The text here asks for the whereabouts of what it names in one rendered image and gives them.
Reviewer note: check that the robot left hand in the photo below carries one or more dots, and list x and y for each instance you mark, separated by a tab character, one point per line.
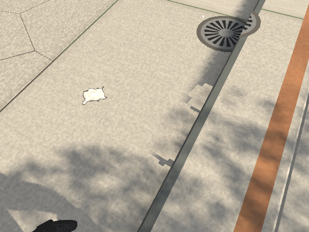
65	225

